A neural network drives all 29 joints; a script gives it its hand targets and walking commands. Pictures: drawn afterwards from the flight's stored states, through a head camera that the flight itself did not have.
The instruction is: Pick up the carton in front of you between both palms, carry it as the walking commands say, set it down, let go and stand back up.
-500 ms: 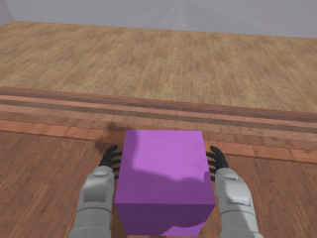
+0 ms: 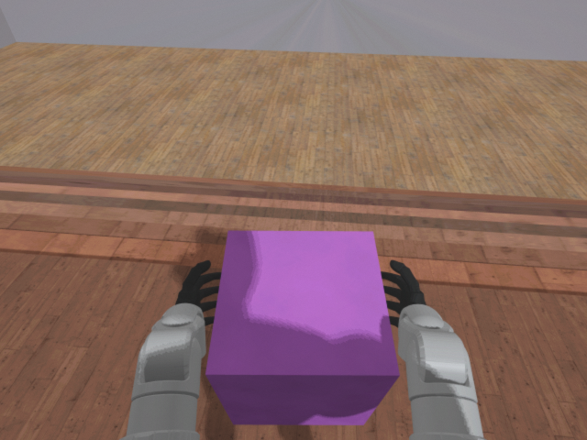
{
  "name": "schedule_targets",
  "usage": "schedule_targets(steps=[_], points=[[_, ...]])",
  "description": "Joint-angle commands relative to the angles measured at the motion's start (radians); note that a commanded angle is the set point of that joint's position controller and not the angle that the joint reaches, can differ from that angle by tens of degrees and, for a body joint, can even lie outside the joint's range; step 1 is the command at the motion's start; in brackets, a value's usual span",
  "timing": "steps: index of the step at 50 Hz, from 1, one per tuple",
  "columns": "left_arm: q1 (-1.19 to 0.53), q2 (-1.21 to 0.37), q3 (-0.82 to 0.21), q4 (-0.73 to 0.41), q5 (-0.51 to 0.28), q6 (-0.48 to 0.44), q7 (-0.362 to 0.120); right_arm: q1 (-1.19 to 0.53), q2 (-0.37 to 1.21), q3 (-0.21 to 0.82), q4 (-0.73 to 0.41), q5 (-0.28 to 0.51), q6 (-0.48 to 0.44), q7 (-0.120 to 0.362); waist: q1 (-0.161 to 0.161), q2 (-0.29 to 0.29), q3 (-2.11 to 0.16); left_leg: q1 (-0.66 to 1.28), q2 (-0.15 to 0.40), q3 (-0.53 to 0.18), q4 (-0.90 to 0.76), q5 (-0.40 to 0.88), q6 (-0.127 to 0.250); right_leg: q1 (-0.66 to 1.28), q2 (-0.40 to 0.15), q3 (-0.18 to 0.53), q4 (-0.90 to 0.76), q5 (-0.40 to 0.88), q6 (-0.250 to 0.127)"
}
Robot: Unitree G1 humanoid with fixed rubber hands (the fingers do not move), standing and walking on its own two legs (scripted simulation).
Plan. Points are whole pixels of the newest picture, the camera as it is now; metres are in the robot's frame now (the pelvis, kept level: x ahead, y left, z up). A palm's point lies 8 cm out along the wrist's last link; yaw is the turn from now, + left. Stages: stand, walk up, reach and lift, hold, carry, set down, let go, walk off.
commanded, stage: carry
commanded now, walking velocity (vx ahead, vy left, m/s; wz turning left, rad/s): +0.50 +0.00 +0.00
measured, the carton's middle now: (299, 333) +0.31 +0.01 -0.01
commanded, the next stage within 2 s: none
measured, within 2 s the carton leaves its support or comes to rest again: neither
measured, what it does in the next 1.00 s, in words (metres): walks ahead: left foot, then right foot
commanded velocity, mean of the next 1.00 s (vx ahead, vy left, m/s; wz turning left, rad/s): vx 0.50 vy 0.00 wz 0.00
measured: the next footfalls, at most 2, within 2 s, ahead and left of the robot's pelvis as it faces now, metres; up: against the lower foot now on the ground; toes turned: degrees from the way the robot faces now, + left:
left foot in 0.28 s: +0.17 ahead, +0.10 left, +0.00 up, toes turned +10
right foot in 0.66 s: +0.48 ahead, -0.13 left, +0.00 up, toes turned -11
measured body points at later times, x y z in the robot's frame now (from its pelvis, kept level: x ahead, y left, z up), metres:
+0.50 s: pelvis +0.21 +0.01 +0.01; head +0.19 +0.00 +0.46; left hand +0.47 +0.15 +0.09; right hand +0.45 -0.16 +0.09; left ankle +0.13 +0.10 -0.74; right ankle +0.24 -0.12 -0.69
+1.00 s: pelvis +0.51 -0.05 +0.01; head +0.52 -0.06 +0.46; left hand +0.77 +0.12 +0.10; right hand +0.79 -0.19 +0.10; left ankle +0.62 +0.10 -0.68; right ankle +0.44 -0.12 -0.74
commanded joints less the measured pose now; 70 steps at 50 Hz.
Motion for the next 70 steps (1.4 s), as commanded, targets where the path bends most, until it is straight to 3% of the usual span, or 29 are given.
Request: schedule_targets(steps=[1, 2, 3, 4, 7, 9, 13, 14, 15, 16, 17, 20, 24, 29, 32, 33, 34, 35, 36, 39, 43, 53, 56, 58, 59, 60, 61, 64, 70], points=[[-0.593, -0.933, -0.722, -0.172, -0.361, 0.02, -0.216, -0.489, 0.923, 0.65, -0.172, 0.318, 0.037, 0.189, -0.017, 0.105, -0.192, -0.064, 0.154, -0.116, -0.154, -0.432, 0.099, 0.066, 0.014, -0.087, -0.125, -0.066, -0.018], [-0.586, -0.915, -0.727, -0.199, -0.367, 0.046, -0.204, -0.502, 0.914, 0.673, -0.209, 0.335, 0.068, 0.18, -0.011, -0.009, -0.164, -0.168, 0.086, -0.013, -0.016, -0.393, 0.057, 0.124, -0.074, 0.055, -0.224, -0.166, -0.043], [-0.548, -0.89, -0.716, -0.212, -0.364, 0.072, -0.189, -0.507, 0.905, 0.689, -0.236, 0.35, 0.099, 0.17, 0.003, -0.232, -0.138, -0.334, 0.006, 0.121, 0.25, -0.283, 0.008, 0.214, -0.252, 0.337, -0.353, -0.304, -0.107], [-0.499, -0.864, -0.703, -0.223, -0.356, 0.1, -0.171, -0.503, 0.884, 0.703, -0.253, 0.365, 0.128, 0.161, 0.006, -0.291, -0.069, -0.51, 0.009, 0.147, 0.316, -0.27, -0.002, 0.284, -0.353, 0.498, -0.406, -0.215, -0.173], [-0.443, -0.835, -0.724, -0.352, -0.378, 0.176, -0.123, -0.468, 0.87, 0.771, -0.342, 0.441, 0.199, 0.136, 0.009, -0.138, -0.141, -0.475, 0.043, 0.136, 0.244, -0.222, 0.012, 0.337, -0.314, 0.322, -0.33, 0.132, -0.182], [-0.392, -0.831, -0.75, -0.432, -0.399, 0.218, -0.104, -0.391, 0.866, 0.791, -0.4, 0.462, 0.237, 0.115, 0.012, -0.171, -0.197, -0.355, -0.006, 0.197, 0.135, -0.126, 0.005, 0.336, -0.247, 0.173, -0.287, 0.271, -0.139], [-0.263, -0.83, -0.795, -0.543, -0.444, 0.294, -0.091, -0.23, 0.862, 0.776, -0.503, 0.461, 0.306, 0.084, -0.002, -0.122, -0.238, 0.116, -0.032, 0.27, -0.154, 0.076, 0.011, 0.074, -0.176, -0.013, -0.109, 0.222, -0.091], [-0.25, -0.819, -0.799, -0.571, -0.454, 0.31, -0.09, -0.181, 0.858, 0.764, -0.521, 0.453, 0.322, 0.078, -0.015, -0.061, -0.279, 0.353, 0.061, 0.174, -0.157, 0.04, 0.031, -0.111, -0.152, -0.054, 0.008, 0.153, -0.06], [-0.255, -0.814, -0.807, -0.606, -0.468, 0.331, -0.09, -0.142, 0.84, 0.747, -0.534, 0.438, 0.336, 0.071, -0.033, 0.156, -0.297, 0.511, 0.297, -0.173, -0.25, -0.2, 0.112, -0.352, -0.082, -0.147, 0.256, -0.028, -0.01], [-0.29, -0.798, -0.815, -0.652, -0.489, 0.352, -0.094, -0.129, 0.846, 0.732, -0.528, 0.424, 0.341, 0.064, -0.046, 0.276, -0.237, 0.54, 0.457, -0.453, -0.272, -0.171, 0.239, -0.557, -0.021, -0.134, 0.394, -0.153, -0.011], [-0.328, -0.809, -0.834, -0.675, -0.509, 0.364, -0.098, -0.149, 0.857, 0.728, -0.57, 0.427, 0.35, 0.06, -0.048, 0.184, -0.193, 0.477, 0.476, -0.461, -0.269, -0.091, 0.277, -0.593, -0.084, -0.06, 0.494, -0.173, -0.024], [-0.333, -0.832, -0.827, -0.667, -0.533, 0.377, -0.092, -0.251, 0.859, 0.759, -0.659, 0.476, 0.373, 0.049, -0.042, 0.037, -0.166, 0.34, 0.386, -0.23, -0.316, -0.03, 0.205, -0.559, -0.14, -0.055, 0.464, -0.035, -0.022], [-0.243, -0.81, -0.786, -0.633, -0.485, 0.383, -0.055, -0.241, 0.823, 0.787, -0.668, 0.526, 0.394, 0.051, -0.038, 0.09, -0.136, 0.268, 0.275, 0.01, -0.333, 0.121, 0.152, -0.431, -0.093, -0.15, 0.219, 0.134, 0.013], [-0.206, -0.756, -0.753, -0.632, -0.443, 0.401, -0.026, -0.214, 0.767, 0.774, -0.645, 0.539, 0.417, 0.056, -0.037, 0.162, -0.071, 0.185, 0.242, 0.139, -0.293, 0.252, 0.11, -0.24, -0.05, -0.239, -0.001, 0.288, -0.011], [-0.2, -0.746, -0.744, -0.635, -0.447, 0.407, -0.027, -0.222, 0.754, 0.766, -0.656, 0.532, 0.429, 0.057, -0.011, 0.119, -0.128, 0.105, 0.189, 0.256, -0.036, 0.416, 0.065, 0.062, 0.02, -0.328, -0.058, 0.226, -0.031], [-0.198, -0.743, -0.742, -0.638, -0.448, 0.409, -0.03, -0.214, 0.739, 0.761, -0.654, 0.528, 0.432, 0.057, 0.003, 0.073, -0.19, 0.007, 0.155, 0.287, 0.152, 0.376, 0.033, 0.257, -0.014, -0.277, -0.06, 0.173, -0.035], [-0.183, -0.729, -0.733, -0.632, -0.442, 0.41, -0.032, -0.224, 0.729, 0.762, -0.667, 0.524, 0.438, 0.058, 0.021, -0.115, -0.251, -0.168, 0.085, 0.284, 0.438, 0.158, -0.013, 0.384, -0.252, 0.123, -0.207, -0.073, -0.102], [-0.191, -0.74, -0.74, -0.616, -0.446, 0.406, -0.037, -0.227, 0.736, 0.772, -0.678, 0.522, 0.444, 0.06, 0.015, -0.332, -0.278, -0.407, -0.025, 0.205, 0.677, -0.209, -0.028, 0.499, -0.434, 0.515, -0.354, -0.075, -0.226], [-0.195, -0.776, -0.751, -0.632, -0.459, 0.405, -0.048, -0.226, 0.768, 0.782, -0.665, 0.522, 0.438, 0.065, 0.004, -0.24, -0.265, -0.471, 0.046, 0.089, 0.794, -0.233, 0.008, 0.472, -0.445, 0.482, -0.351, 0.043, -0.231], [-0.264, -0.905, -0.809, -0.671, -0.49, 0.374, -0.081, -0.22, 0.893, 0.796, -0.645, 0.512, 0.403, 0.089, -0.004, -0.04, -0.245, -0.442, 0.145, 0.038, 0.724, -0.072, 0.049, 0.295, -0.358, 0.221, -0.329, 0.215, -0.162], [-0.297, -0.901, -0.849, -0.687, -0.519, 0.34, -0.112, -0.204, 0.918, 0.806, -0.636, 0.464, 0.352, 0.084, -0.003, -0.109, -0.232, -0.411, 0.11, 0.111, 0.551, 0.019, 0.036, 0.251, -0.295, 0.031, -0.354, 0.218, -0.137], [-0.467, -0.604, -0.739, -0.515, -0.474, 0.34, -0.035, -0.419, 0.635, 0.711, -0.513, 0.428, 0.358, 0.004, 0.044, -0.152, -0.067, -0.423, 0.045, 0.225, 0.151, 0.201, 0.07, 0.282, -0.237, -0.11, -0.283, 0.458, -0.16], [-0.561, -0.577, -0.704, -0.427, -0.459, 0.345, 0.004, -0.483, 0.574, 0.641, -0.419, 0.417, 0.362, -0.021, 0.003, -0.156, -0.091, -0.262, 0.0, 0.259, 0.112, 0.151, 0.111, 0.262, -0.231, -0.161, -0.127, 0.664, -0.131], [-0.622, -0.581, -0.68, -0.382, -0.454, 0.346, 0.026, -0.502, 0.557, 0.596, -0.352, 0.414, 0.357, -0.034, -0.082, -0.039, -0.228, 0.109, -0.047, 0.289, 0.044, 0.11, 0.1, 0.139, -0.144, -0.247, 0.241, 0.654, -0.069], [-0.654, -0.579, -0.662, -0.365, -0.444, 0.345, 0.036, -0.51, 0.552, 0.575, -0.334, 0.414, 0.356, -0.039, -0.107, 0.116, -0.283, 0.244, 0.17, -0.029, 0.013, 0.021, 0.099, -0.025, -0.099, -0.226, 0.514, 0.366, -0.038], [-0.66, -0.605, -0.65, -0.338, -0.446, 0.344, 0.044, -0.567, 0.541, 0.564, -0.305, 0.421, 0.35, -0.046, -0.081, 0.373, -0.355, 0.455, 0.384, -0.562, -0.171, -0.037, 0.241, -0.365, 0.078, -0.131, 0.765, -0.104, -0.01], [-0.714, -0.616, -0.639, -0.335, -0.444, 0.336, 0.052, -0.609, 0.586, 0.584, -0.305, 0.451, 0.344, -0.043, -0.08, 0.292, -0.351, 0.453, 0.385, -0.55, -0.176, 0.0, 0.269, -0.438, 0.026, -0.009, 0.882, -0.108, -0.044], [-0.825, -0.744, -0.618, -0.3, -0.427, 0.295, 0.05, -0.822, 0.761, 0.654, -0.344, 0.532, 0.298, -0.013, -0.069, 0.044, -0.333, 0.298, 0.302, -0.264, -0.07, 0.312, 0.238, -0.458, -0.051, 0.007, 0.863, -0.018, -0.07], [-0.845, -0.796, -0.63, -0.229, -0.378, 0.229, 0.04, -0.899, 0.844, 0.68, -0.279, 0.558, 0.24, 0.018, -0.064, 0.096, -0.366, 0.329, 0.25, -0.087, -0.028, 0.466, 0.224, -0.526, -0.045, -0.054, 0.658, 0.062, -0.06]])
